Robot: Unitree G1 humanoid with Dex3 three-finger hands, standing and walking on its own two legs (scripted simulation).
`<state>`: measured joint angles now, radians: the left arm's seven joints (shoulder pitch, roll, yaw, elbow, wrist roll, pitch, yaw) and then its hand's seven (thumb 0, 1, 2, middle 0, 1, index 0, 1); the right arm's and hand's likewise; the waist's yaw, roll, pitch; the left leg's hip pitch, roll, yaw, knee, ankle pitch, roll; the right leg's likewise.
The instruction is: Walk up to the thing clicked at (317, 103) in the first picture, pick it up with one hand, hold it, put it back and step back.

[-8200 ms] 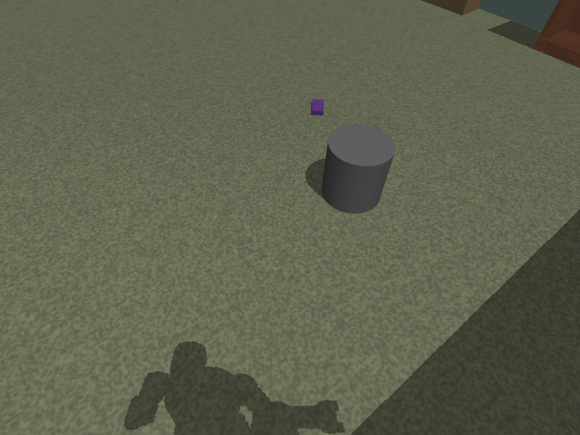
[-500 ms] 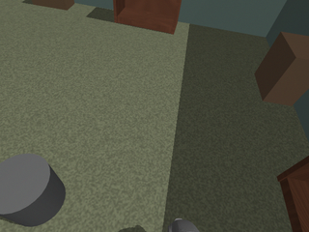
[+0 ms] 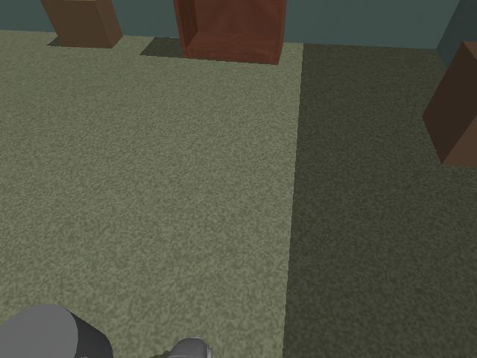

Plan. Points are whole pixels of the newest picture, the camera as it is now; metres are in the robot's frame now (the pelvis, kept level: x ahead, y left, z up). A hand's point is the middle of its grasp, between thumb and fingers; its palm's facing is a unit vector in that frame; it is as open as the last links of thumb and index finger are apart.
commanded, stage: walk up
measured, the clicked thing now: out of the picture +0.62 +1.22 -0.76
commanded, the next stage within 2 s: stand in 1.88 s
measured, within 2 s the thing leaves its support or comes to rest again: neither
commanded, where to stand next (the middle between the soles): +0.30 +0.02 m, yaw +2 degrees
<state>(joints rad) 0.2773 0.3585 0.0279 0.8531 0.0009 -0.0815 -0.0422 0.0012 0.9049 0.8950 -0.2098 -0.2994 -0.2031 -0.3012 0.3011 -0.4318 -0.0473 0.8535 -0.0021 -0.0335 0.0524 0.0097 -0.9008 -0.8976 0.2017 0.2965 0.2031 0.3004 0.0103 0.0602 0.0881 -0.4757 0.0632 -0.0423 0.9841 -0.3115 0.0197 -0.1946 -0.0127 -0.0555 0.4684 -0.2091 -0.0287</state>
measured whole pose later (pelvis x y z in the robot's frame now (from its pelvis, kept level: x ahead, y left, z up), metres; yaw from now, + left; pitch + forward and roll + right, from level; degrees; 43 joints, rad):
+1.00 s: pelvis +0.22 +0.01 -0.01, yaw +0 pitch -3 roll +1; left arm 0.12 0.33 0.01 0.91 0.02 -0.01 -0.02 0.00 0.90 0.90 -0.21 -0.30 -0.20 -0.30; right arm 0.25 -0.39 -0.01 0.97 0.00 -0.03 0.00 0.01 -0.90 -0.90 0.20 0.30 0.20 0.30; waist 0.01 0.02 0.09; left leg -0.31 0.03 0.01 0.68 -0.39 0.01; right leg -0.34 -0.01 -0.06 0.57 -0.19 -0.04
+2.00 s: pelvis +0.26 +0.02 +0.01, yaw +3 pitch -2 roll +0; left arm 0.07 0.33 0.01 1.17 0.01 -0.01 -0.02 0.00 0.91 0.90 -0.21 -0.30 -0.20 -0.30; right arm 0.09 -0.36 0.01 1.15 -0.01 -0.01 0.00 0.01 -0.90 -0.90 0.20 0.30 0.20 0.30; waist 0.01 0.00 0.05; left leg -0.12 0.01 -0.02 0.33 -0.17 -0.01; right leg -0.16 -0.02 -0.10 0.32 -0.12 -0.01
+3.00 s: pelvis +0.27 +0.01 +0.01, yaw +3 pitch -2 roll +0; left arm 0.08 0.34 0.00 1.16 0.01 -0.01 -0.01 0.00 0.91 0.90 -0.21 -0.30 -0.20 -0.30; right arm 0.11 -0.36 0.02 1.13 -0.01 0.00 0.00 0.01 -0.90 -0.90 0.20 0.30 0.20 0.30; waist 0.01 0.02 0.03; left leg -0.08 0.03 -0.02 0.31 -0.19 -0.03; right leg -0.13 0.00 -0.10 0.32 -0.15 -0.03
